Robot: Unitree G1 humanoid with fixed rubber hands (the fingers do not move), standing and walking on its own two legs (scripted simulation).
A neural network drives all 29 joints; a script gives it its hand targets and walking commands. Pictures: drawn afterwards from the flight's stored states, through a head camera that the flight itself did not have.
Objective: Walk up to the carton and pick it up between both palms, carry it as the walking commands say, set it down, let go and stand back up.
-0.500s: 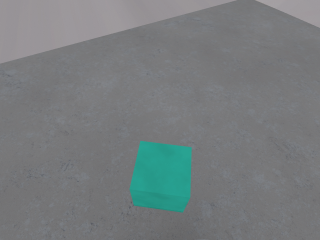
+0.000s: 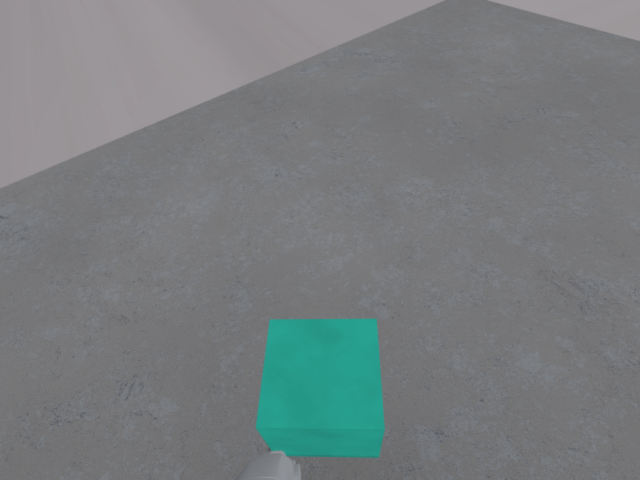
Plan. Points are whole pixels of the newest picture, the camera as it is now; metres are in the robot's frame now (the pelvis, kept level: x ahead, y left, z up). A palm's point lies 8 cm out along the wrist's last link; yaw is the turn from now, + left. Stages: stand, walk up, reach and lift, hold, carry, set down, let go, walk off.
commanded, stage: walk up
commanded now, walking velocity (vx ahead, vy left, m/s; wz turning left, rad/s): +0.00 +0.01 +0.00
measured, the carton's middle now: (324, 389) +0.45 +0.06 -0.62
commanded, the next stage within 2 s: none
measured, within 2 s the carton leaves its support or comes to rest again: neither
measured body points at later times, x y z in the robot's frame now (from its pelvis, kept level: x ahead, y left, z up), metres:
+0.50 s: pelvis -0.03 +0.01 -0.02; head -0.01 +0.00 +0.42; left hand +0.01 +0.26 -0.16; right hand +0.03 -0.24 -0.17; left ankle +0.14 +0.13 -0.73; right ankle -0.01 -0.11 -0.74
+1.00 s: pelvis -0.13 +0.04 +0.01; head -0.13 +0.06 +0.46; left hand -0.12 +0.29 -0.14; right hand -0.06 -0.21 -0.12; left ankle -0.10 +0.13 -0.73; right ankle -0.12 -0.11 -0.69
